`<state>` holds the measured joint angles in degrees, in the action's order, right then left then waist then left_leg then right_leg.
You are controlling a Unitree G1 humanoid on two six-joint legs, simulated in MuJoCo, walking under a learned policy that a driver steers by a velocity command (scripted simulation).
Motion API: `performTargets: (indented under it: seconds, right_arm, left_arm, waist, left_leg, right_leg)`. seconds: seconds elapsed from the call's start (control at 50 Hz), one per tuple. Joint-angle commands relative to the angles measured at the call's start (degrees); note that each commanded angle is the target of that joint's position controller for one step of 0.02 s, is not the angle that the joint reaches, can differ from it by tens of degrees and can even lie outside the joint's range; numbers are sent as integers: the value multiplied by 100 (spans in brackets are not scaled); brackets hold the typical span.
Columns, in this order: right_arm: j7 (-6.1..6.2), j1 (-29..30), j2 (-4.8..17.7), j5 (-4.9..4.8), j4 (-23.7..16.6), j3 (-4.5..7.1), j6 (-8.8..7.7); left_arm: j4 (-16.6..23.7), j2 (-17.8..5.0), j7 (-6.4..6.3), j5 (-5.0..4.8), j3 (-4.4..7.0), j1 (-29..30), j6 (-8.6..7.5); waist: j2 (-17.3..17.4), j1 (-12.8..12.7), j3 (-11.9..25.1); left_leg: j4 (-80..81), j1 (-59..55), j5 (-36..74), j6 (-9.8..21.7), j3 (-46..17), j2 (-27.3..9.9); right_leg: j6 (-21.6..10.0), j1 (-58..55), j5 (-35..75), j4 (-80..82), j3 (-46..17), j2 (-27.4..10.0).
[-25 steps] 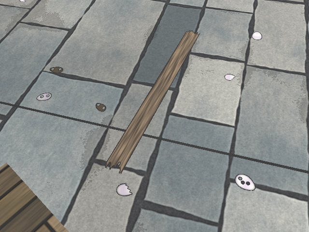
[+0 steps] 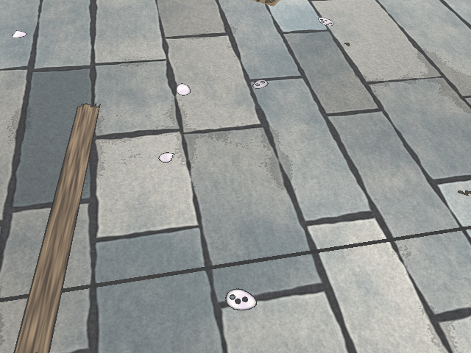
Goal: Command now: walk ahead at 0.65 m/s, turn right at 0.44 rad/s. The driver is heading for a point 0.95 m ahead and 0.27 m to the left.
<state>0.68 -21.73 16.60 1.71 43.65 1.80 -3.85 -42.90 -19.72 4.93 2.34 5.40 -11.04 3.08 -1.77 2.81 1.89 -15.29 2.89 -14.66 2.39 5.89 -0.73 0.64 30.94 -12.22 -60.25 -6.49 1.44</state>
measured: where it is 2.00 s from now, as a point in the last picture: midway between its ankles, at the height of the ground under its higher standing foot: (144, 251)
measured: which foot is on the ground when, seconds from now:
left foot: down 0.00-0.24, up 0.26-0.68, down 0.70-1.00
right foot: up 0.00-0.22, down 0.24-0.70, up 0.72-1.00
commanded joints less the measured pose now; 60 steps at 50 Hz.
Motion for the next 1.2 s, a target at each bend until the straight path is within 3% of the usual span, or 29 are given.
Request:
performTargets:
  seconds: [0.02, 0.1, 0.16, 0.2, 0.22, 0.24, 0.26, 0.28, 0.3, 0.36, 0.48, 0.56, 0.6, 0.64, 0.66, 0.68, 0.7, 0.72, 0.74, 0.76, 0.78, 0.82, 0.9, 0.94, 1.04, 1.12, 1.16, 1.18, 1.2]
  right_arm:
    - [-50, -364, 779, -17, -13, 229, -188]
    - [-104, -674, 660, -59, 346, 181, -207]
    - [-116, -744, 882, -30, 537, 234, -153]
    - [-126, -419, 1062, -118, 581, 281, -129]
    - [-151, -258, 1017, -163, 556, 264, -161]
    - [-189, -136, 782, -176, 358, 189, -210]
    - [-196, -191, 5, -261, 40, 58, -215]
    - [-178, 14, 429, -277, 73, 179, -132]
    - [-211, 118, 458, -239, 80, 221, -73]
    - [-357, -105, 149, -72, 350, 197, 143]
    - [-534, 1249, -57, -99, -195, 109, 331]
    - [-628, 2128, 11, -57, -586, -7, 317]
    - [-629, 2203, 109, -92, -635, -32, 331]
    - [-563, 1430, 388, -113, -443, 35, 371]
    - [-504, 409, 619, -66, -150, 132, 360]
    - [-395, -865, 883, -5, 275, 281, 307]
    - [-192, -791, 932, -18, 425, 380, 247]
    - [-152, -425, 1641, 46, 299, 507, 262]
    - [-175, -589, 1928, -12, 94, 646, 259]
    - [-112, -123, 1751, -96, -81, 657, 292]
    - [-57, 334, 1411, -129, -122, 570, 325]
    - [-9, 619, 975, -234, -195, 428, 289]
    - [-90, 537, 1190, -111, -193, 503, 234]
    - [-39, 475, 1106, -167, -242, 510, 356]
    - [173, 348, 1014, -193, -385, 537, 694]
    - [83, 581, 968, 86, -555, 477, 523]
    - [-35, 512, 660, 99, -492, 364, 372]
    - [-130, 19, 100, 25, -526, 202, 318]
    - [-155, -250, 345, 54, -554, 190, 292]
  left_arm:
    - [516, -259, -8, 13, 4, 868, -206]
    - [802, -85, 56, 25, -171, 1680, -367]
    - [921, -44, 18, -32, -253, 1827, -477]
    - [631, -198, -136, -46, -186, 687, -561]
    - [199, -444, -277, 3, -57, -553, -630]
    - [18, -986, -436, 124, 104, -1686, -672]
    - [78, -1525, -522, 199, 150, -1946, -704]
    - [166, -1176, -567, 146, 78, -1306, -672]
    - [170, -693, -551, 97, -54, -754, -673]
    - [54, -54, -524, -45, -205, -400, -781]
    - [-428, 264, -438, -91, -279, -887, -1027]
    - [-671, 44, -571, -63, -281, -1186, -1015]
    - [-672, -263, -669, -60, -249, -1242, -984]
    - [-606, -691, -806, -25, -143, -1151, -852]
    - [-495, -839, -836, -7, -83, -877, -754]
    - [-367, -867, -798, -25, -56, -646, -692]
    - [-407, -564, -623, -133, -95, -667, -713]
    - [12, 65, -599, -60, -249, -1111, -786]
    - [381, -123, -646, -194, -284, -936, -838]
    - [440, -258, -670, -188, -326, -720, -884]
    - [393, -264, -663, -136, -331, -648, -874]
    - [398, -316, -686, 66, -304, -568, -637]
    - [708, -119, -715, -20, -369, -250, -286]
    - [869, -138, -740, -97, -389, 57, -221]
    - [1101, -207, -759, -119, -471, 668, -176]
    - [943, -322, -654, -87, -480, 255, -418]
    - [595, -529, -651, -16, -375, -492, -559]
    - [631, -945, -662, 101, -289, -548, -598]
    - [508, -1196, -604, 91, -180, -776, -525]
  waist:
    - [760, 185, -806]
    - [841, 236, -973]
    - [973, 149, -1058]
    - [886, -555, -619]
    - [452, -1149, 135]
    - [-319, -1655, 1079]
    - [-1482, -1420, 1545]
    - [-733, -1204, 1000]
    - [-385, -798, 256]
    - [-538, -305, -354]
    - [-333, -228, -1001]
    - [-47, -206, -1228]
    - [-156, -86, -964]
    - [-495, 438, -371]
    - [-437, 929, 63]
    - [-225, 1364, 552]
    - [645, 1052, 326]
    - [1599, 185, 345]
    - [786, 435, 1795]
    - [83, 222, 1346]
    - [-300, -124, 395]
    - [-676, -454, -327]
    - [-259, -499, 260]
    - [84, -342, 592]
    - [570, 15, 417]
    - [964, -225, 224]
    - [375, -611, 52]
    - [-1126, -335, 262]
    - [-1742, -202, 253]
  left_leg:
    - [1136, -806, -1606, 627, -1658, -1540]
    - [1240, -339, -931, 851, -1478, -1446]
    - [1069, 153, 289, 971, -1475, -1493]
    - [73, 760, 2431, 891, -1210, -1419]
    - [-1435, 1397, 3158, 742, -782, -987]
    - [-3455, 2658, 1546, 602, -474, -455]
    - [-5286, 4038, -1593, 538, -799, 212]
    - [-5980, 4342, -897, 585, -1249, 117]
    - [-5931, 4354, -320, 572, -1193, -251]
    - [-5738, 3943, 222, 317, -933, -653]
    - [-5441, 4545, 1421, 281, -502, -592]
    - [-3872, 4236, 1592, 533, 233, -326]
    - [-3185, 3252, 1532, 745, 712, 124]
    - [-3013, 2248, 1050, 921, 784, 483]
    - [-2872, 1263, 842, 1029, 669, 679]
    - [-2206, -98, 1101, 1211, 222, 713]
    - [-1356, -946, 1791, 1296, -385, 436]
    - [-2528, -2295, 6812, 1858, -2277, -928]
    - [-1714, -3008, 6828, 2757, -3727, -1602]
    - [-1109, -2256, 5662, 2591, -3903, -1586]
    - [-782, -1070, 5188, 2306, -3460, -1342]
    - [-520, 401, 5818, 1846, -2683, -862]
    - [-966, 1038, 6923, 1156, -2071, -92]
    - [-1301, 767, 6778, 659, -2028, 143]
    - [-1857, 486, 6055, 92, -2536, 286]
    - [-1488, 871, 2184, 635, -3570, -360]
    - [-2367, 1814, 86, 640, -3324, 94]
    - [-4021, 2387, -1721, 416, -2306, 989]
    - [-5010, 3405, -2488, 301, -1535, 1352]
  right_leg:
    - [-52, 1798, 174, 517, -88, -21]
    - [-75, 1176, 191, 1793, 730, -364]
    - [-221, 48, -312, 2538, 991, -210]
    - [-378, -1799, -204, 2961, 1083, 96]
    - [-450, -3551, -29, 3064, 958, 118]
    - [-552, -5158, -1865, 3472, -460, -1232]
    - [-605, -5628, -4415, 4562, -3035, -2698]
    - [-659, -4571, -4341, 4930, -3555, -2724]
    - [-550, -3899, -3322, 4762, -2406, -2418]
    - [-314, -2826, -1336, 5103, -446, -1687]
    - [-117, -2520, 1218, 5471, 1426, -1298]
    - [3, -2991, 3512, 5476, 2200, -1200]
    - [82, -3232, 6125, 5005, 2418, -1259]
    - [97, -3647, 8067, 3753, 2371, -1514]
    - [39, -3476, 8392, 2388, 2254, -1587]
    - [-16, -2930, 7534, 581, 2063, -1557]
    - [29, -1721, 1901, -1457, 2028, -640]
    - [314, 628, -2243, -3632, 1626, 123]
    - [349, 1263, -1824, -4170, 423, 123]
    - [259, 1342, -1443, -3666, 194, -130]
    - [248, 1206, -1270, -3065, 248, -344]
    - [387, 632, -1192, -2119, 278, -591]
    - [419, -46, -562, -404, 521, -404]
    - [274, 13, 188, 207, 509, -244]
    - [101, -24, 722, 1513, 418, 106]
    - [-90, -867, 230, 2105, -23, -173]
    - [-410, -2360, -810, 3066, -224, -246]
    - [-865, -2883, -3113, 4156, -2382, -1482]
    - [-1425, -2919, -5082, 5490, -4987, -2194]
